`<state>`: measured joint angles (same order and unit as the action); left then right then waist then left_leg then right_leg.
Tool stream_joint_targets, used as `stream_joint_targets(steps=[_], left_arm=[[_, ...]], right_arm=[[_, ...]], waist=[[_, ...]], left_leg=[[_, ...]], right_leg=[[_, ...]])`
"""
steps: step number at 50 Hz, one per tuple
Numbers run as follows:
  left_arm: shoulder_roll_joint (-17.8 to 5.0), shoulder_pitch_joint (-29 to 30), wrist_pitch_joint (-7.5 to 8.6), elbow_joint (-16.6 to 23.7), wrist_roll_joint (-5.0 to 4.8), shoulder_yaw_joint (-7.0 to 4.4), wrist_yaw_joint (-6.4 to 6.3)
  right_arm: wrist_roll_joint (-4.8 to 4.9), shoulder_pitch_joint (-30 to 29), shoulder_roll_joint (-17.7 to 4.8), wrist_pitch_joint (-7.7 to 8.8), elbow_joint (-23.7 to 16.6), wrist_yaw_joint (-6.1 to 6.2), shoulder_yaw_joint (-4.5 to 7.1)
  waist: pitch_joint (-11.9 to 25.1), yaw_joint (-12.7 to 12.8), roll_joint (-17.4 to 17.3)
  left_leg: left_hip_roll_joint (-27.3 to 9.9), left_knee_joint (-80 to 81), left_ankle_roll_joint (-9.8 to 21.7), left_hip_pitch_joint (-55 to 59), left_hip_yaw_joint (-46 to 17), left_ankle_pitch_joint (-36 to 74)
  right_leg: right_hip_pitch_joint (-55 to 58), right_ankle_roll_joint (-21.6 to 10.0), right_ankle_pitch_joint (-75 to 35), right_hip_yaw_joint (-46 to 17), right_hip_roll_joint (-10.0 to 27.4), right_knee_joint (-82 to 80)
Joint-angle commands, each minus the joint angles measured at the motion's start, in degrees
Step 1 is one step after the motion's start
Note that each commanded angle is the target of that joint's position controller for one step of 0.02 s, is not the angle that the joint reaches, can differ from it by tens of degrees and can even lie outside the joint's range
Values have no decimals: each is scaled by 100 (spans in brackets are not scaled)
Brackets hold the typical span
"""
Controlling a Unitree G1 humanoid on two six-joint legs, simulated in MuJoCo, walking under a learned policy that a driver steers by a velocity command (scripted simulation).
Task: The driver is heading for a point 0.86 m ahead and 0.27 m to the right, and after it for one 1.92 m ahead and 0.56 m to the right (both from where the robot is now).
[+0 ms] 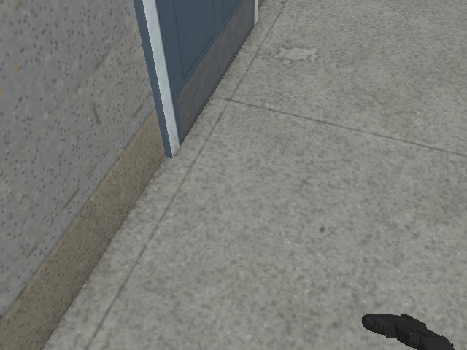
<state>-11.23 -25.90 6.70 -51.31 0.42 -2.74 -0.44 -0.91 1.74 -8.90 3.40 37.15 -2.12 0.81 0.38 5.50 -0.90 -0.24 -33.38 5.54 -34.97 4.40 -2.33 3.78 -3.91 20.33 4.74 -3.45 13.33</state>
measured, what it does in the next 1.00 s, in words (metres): walks ahead, turning right: left foot, then right foot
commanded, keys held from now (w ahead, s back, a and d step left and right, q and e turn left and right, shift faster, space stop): w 0.10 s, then w+e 0.32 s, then e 0.58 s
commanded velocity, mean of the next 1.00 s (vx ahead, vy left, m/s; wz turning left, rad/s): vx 0.32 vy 0.00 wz -0.40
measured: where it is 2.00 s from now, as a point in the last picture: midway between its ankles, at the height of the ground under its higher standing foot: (294, 331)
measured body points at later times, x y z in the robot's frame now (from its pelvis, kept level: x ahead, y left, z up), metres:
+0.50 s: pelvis +0.29 -0.01 +0.00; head +0.32 -0.01 +0.45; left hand +0.52 +0.18 -0.10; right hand +0.25 -0.27 -0.13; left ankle +0.16 +0.08 -0.73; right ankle +0.45 -0.15 -0.70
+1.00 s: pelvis +0.44 -0.05 +0.00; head +0.45 -0.08 +0.45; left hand +0.63 +0.17 -0.10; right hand +0.46 -0.35 -0.12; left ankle +0.56 +0.08 -0.68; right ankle +0.46 -0.12 -0.73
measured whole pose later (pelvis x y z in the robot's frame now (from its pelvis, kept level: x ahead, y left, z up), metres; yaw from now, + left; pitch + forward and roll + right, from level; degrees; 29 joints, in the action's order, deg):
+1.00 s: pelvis +0.44 -0.05 +0.00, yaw -26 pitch +2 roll +1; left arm -15.8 -18.0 -1.4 -40.6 1.0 -4.5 -0.4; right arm -1.8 10.3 -14.8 -2.1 41.7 2.1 1.8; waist -0.2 2.4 -1.8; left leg -2.2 -53.8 -3.3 -33.2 -5.1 -17.1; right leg -18.3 -6.4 6.5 -8.2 -10.0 23.9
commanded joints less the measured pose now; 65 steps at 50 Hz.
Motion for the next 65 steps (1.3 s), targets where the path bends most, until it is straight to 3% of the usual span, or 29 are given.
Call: stream_joint_targets(steps=[1,2,3,4,5,6,7,11,15,19,23,26,28,29,30,31,33,35,38,41,45,52,57,58,59,60,61,63,65], left_arm=[[-914,-180,-41,198,61,-191,-96],[-920,-113,-64,269,14,-204,-127],[-737,-21,-71,550,16,-146,-132],[-162,-574,-77,830,-236,-9,-36],[-699,-57,-75,852,-18,-146,-54],[-736,538,-48,1036,-6,-157,-18],[-667,658,-36,1085,-15,-132,12],[-486,299,-383,1024,200,-92,166],[-433,1061,-499,1274,191,-80,213],[-362,1770,-465,1441,83,-21,266],[-300,2347,-396,1677,123,25,346],[-488,1533,-354,1534,235,-72,284],[-871,120,-249,1173,347,-252,192],[-1433,-98,-228,1165,314,-381,123],[-1929,11,-260,1322,139,-511,103],[-1705,103,-381,1439,-101,-520,48],[-1046,754,-515,1419,-109,-307,-11],[-841,982,-572,1424,-107,-226,-27],[-1149,995,-526,1397,40,-292,26],[-1304,874,-604,1366,1,-361,6],[-1283,744,-719,1381,35,-371,-19],[-1332,647,-827,1441,133,-408,0],[-1399,971,-907,1432,39,-425,43],[-1301,1109,-899,1441,-22,-394,15],[-925,858,-871,1500,-17,-303,8],[-948,860,-852,1631,-16,-298,-31],[-1356,818,-874,1484,201,-386,-41],[-1220,838,-892,1244,138,-370,19],[-1065,810,-957,1128,131,-305,64]], right_arm=[[-85,722,-638,143,-95,94,283],[-182,1494,-811,212,136,148,367],[-331,2369,-1204,245,250,236,484],[-388,2373,-1643,265,270,242,566],[-133,2146,-1326,185,195,253,536],[-64,1716,-1022,193,174,264,442],[-64,1539,-792,230,221,249,360],[22,1738,-708,409,478,288,283],[-10,2016,-997,444,698,232,338],[-21,2061,-988,435,815,189,299],[3,2362,-1111,349,1024,309,299],[8,2217,-1409,252,1059,452,362],[51,2043,-1529,170,944,477,405],[23,2268,-1029,162,704,431,299],[208,2789,-893,100,468,390,245],[-1,2419,-1089,49,507,375,268],[-41,1731,-982,36,328,355,221],[-162,1861,-992,-224,334,336,226],[-141,1927,-917,-421,359,355,194],[-134,1550,-993,-468,298,389,197],[-127,975,-1043,-490,138,455,214],[4,659,-1034,-404,8,377,185],[172,1182,-1097,-248,94,524,148],[117,1464,-1191,-207,185,574,167],[-1,1281,-1675,-186,143,628,246],[-132,891,-2113,-204,-22,597,330],[-89,1093,-1788,-204,57,528,301],[5,835,-1175,-178,64,448,133],[3,784,-1142,-140,94,468,107]], waist=[[460,-719,906],[791,-1092,807],[1483,-1412,280],[2090,-978,-1330],[1783,-1042,-306],[918,-945,-7],[573,-761,210],[171,-397,-193],[-310,-500,-229],[-376,-652,-334],[-594,-817,-251],[-47,-464,-566],[714,206,-231],[1338,4,661],[2457,-286,1711],[2644,-102,498],[1043,-444,-10],[531,-741,115],[627,-840,190],[625,-684,320],[403,-454,502],[269,-189,823],[244,-663,668],[271,-824,595],[217,-506,-240],[34,-383,-1374],[279,-512,-1034],[152,-353,-380],[223,-345,-673]], left_leg=[[521,719,289,1377,201,-558],[295,902,451,2591,-43,-325],[-830,615,704,4031,-1160,-771],[-2530,927,1829,5700,-4175,-593],[-2252,1492,1662,5173,-4529,-1193],[-2018,1664,1398,4280,-3411,-1033],[-1796,1876,1127,3617,-2776,-470],[-1286,2357,591,2655,-1446,220],[-1138,2646,453,2556,-649,806],[-921,2651,218,2760,110,1272],[-1101,2282,66,3452,490,2570],[-1164,782,-105,3910,708,4904],[-883,-1605,-316,3195,816,3516],[-374,-3454,-465,1763,851,-750],[555,-5535,-661,38,-2,-3625],[116,-5535,-650,-144,-733,-2801],[-233,-4792,-717,-301,-652,-2155],[-356,-4154,-801,225,-648,-2125],[-285,-3610,-840,511,-601,-1890],[-285,-3152,-859,315,-693,-1532],[-283,-2617,-921,-162,-886,-1305],[78,-1315,-726,384,-926,-1845],[415,550,-537,1934,-926,-1653],[181,1361,-482,2525,-1023,-1118],[-883,1908,-258,2756,-2043,-1239],[-2014,2060,355,2727,-3358,178],[-2257,1816,887,2540,-3325,929],[-1505,1649,681,2339,-2267,1111],[-1126,1489,527,2557,-1709,1846]], right_leg=[[505,-352,-6523,-396,1317,1572],[-213,-320,-5803,-316,1262,2508],[-1426,-331,-3764,-196,1092,3998],[-3821,-32,816,-148,-25,6278],[-4455,-69,689,-814,151,6531],[-4552,-57,51,-956,375,6336],[-4316,-21,-228,-960,514,5978],[-3982,240,-394,-902,714,5452],[-4607,324,-1248,-797,833,4697],[-4308,197,-2224,-406,794,3421],[-4080,-76,-2282,82,620,2379],[-3142,-354,-1495,407,1,2157],[-1350,-642,-2343,-25,-47,1293],[114,-925,-5040,-1407,1346,2017],[1705,-2223,-7661,-3979,2776,1821],[1403,-2083,-7177,-3491,2436,1546],[-338,-1564,-5452,-2533,1827,1027],[-1547,-1284,-4918,-2095,1422,649],[-2068,-1162,-4754,-1896,1163,564],[-2078,-961,-3319,-2124,1056,384],[-1744,-870,-1587,-2682,1002,207],[-1496,-911,-1356,-3170,881,499],[-1785,-581,-2320,-3697,669,953],[-2033,-307,-1873,-3508,470,1229],[-2457,42,-279,-2811,-94,2026],[-3330,231,935,-1597,-1000,2812],[-3147,319,1405,-1303,-724,3937],[-2968,463,709,-1434,-487,4487],[-2980,603,414,-1388,-524,4709]])
Keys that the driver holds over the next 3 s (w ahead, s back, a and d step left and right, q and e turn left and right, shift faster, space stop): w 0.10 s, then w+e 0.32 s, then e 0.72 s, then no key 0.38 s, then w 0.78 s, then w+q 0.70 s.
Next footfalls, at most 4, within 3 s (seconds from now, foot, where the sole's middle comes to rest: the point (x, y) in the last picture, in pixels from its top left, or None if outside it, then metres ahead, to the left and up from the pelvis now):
0.06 left None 0.19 0.09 -0.77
0.56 right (315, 347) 0.50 -0.13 -0.77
1.18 left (270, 303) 0.61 0.00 -0.77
1.52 right None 0.41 -0.13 -0.77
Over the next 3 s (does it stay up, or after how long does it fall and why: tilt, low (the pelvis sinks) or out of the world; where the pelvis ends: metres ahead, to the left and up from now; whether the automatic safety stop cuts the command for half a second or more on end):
stays up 1.00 -0.40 0.00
